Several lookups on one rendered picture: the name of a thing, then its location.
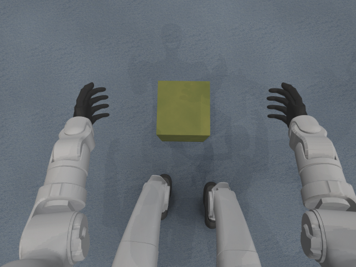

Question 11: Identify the robot foot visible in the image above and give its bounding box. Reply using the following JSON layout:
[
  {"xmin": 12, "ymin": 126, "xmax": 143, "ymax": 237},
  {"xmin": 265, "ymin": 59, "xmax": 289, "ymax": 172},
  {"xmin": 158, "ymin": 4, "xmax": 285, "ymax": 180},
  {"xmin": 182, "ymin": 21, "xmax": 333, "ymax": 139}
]
[
  {"xmin": 160, "ymin": 174, "xmax": 172, "ymax": 220},
  {"xmin": 203, "ymin": 182, "xmax": 216, "ymax": 229}
]

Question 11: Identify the left robot foot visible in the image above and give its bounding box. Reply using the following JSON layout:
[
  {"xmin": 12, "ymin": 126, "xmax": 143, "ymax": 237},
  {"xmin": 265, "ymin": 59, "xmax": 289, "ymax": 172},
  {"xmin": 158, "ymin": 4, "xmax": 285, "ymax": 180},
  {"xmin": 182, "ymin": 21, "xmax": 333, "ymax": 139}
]
[{"xmin": 160, "ymin": 174, "xmax": 172, "ymax": 220}]

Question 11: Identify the robot left hand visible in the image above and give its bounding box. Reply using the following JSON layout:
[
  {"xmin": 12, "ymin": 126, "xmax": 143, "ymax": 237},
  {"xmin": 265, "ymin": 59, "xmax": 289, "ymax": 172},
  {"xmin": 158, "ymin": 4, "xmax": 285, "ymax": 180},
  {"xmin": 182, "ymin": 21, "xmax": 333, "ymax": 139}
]
[{"xmin": 73, "ymin": 82, "xmax": 110, "ymax": 125}]

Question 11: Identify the robot right upper arm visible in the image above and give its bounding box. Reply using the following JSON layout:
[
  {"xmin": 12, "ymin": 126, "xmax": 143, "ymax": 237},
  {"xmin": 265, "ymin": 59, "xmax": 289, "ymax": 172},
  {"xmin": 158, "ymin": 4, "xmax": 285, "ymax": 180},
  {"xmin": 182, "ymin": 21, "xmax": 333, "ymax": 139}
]
[{"xmin": 300, "ymin": 209, "xmax": 356, "ymax": 267}]

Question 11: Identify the robot left upper arm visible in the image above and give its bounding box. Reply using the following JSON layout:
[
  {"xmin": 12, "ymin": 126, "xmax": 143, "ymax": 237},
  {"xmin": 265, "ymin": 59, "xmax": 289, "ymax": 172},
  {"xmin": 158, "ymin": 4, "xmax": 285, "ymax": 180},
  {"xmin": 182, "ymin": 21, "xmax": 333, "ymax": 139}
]
[{"xmin": 1, "ymin": 211, "xmax": 90, "ymax": 267}]

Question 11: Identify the robot right forearm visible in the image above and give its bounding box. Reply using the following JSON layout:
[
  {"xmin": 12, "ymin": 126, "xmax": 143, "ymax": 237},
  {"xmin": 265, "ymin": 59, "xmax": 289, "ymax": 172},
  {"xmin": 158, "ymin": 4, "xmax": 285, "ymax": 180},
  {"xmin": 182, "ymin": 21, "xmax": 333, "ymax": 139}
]
[{"xmin": 288, "ymin": 115, "xmax": 356, "ymax": 212}]

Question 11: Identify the robot left forearm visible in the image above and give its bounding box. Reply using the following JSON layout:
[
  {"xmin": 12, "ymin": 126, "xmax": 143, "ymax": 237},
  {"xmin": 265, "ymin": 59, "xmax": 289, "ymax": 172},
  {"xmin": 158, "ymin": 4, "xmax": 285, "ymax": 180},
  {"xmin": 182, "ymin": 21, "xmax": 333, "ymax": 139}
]
[{"xmin": 19, "ymin": 116, "xmax": 95, "ymax": 259}]

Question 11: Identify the carton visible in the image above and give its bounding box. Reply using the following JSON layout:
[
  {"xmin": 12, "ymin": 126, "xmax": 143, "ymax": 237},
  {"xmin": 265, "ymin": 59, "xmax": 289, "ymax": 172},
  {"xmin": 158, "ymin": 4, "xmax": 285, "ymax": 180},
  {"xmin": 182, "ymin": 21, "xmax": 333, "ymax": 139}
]
[{"xmin": 156, "ymin": 81, "xmax": 210, "ymax": 142}]

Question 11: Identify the right robot foot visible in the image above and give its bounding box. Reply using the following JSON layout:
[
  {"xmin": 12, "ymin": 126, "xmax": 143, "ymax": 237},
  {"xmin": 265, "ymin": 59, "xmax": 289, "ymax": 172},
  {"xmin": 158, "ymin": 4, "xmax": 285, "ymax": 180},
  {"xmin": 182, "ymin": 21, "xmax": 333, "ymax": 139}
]
[{"xmin": 203, "ymin": 182, "xmax": 216, "ymax": 229}]

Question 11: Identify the robot right hand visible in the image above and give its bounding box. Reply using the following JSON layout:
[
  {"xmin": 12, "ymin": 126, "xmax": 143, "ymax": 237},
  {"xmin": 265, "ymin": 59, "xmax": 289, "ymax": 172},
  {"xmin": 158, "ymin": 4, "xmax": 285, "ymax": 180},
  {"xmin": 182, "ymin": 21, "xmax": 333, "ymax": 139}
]
[{"xmin": 266, "ymin": 82, "xmax": 307, "ymax": 128}]

